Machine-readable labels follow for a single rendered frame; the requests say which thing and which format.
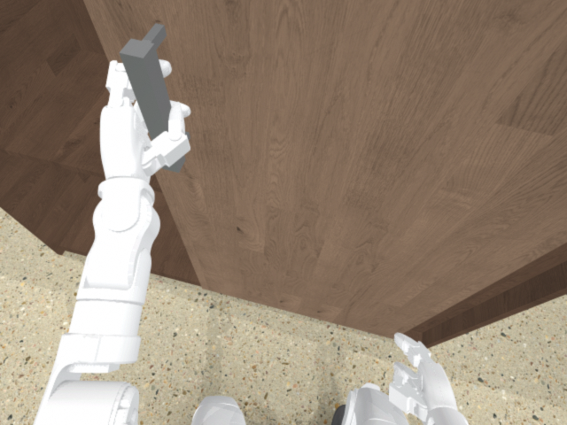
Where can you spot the left robot thigh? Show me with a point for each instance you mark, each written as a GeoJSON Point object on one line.
{"type": "Point", "coordinates": [218, 410]}

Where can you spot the right robot hand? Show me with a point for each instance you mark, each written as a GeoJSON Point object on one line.
{"type": "Point", "coordinates": [418, 393]}

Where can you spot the robot thigh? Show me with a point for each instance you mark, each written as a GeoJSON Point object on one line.
{"type": "Point", "coordinates": [218, 410]}
{"type": "Point", "coordinates": [366, 406]}

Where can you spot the right robot thigh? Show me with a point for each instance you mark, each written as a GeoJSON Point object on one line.
{"type": "Point", "coordinates": [366, 406]}

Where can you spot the robot left upper arm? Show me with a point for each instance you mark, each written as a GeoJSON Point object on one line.
{"type": "Point", "coordinates": [92, 403]}

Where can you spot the robot right forearm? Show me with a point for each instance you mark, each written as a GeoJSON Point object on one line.
{"type": "Point", "coordinates": [445, 416]}

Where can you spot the handle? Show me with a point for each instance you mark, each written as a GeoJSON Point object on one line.
{"type": "Point", "coordinates": [142, 66]}

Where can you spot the wardrobe door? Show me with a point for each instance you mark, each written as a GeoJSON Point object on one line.
{"type": "Point", "coordinates": [538, 266]}
{"type": "Point", "coordinates": [368, 163]}

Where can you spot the left robot hand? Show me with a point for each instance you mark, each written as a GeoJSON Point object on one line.
{"type": "Point", "coordinates": [123, 132]}

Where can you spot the robot left forearm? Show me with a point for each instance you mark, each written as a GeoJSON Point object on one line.
{"type": "Point", "coordinates": [112, 290]}

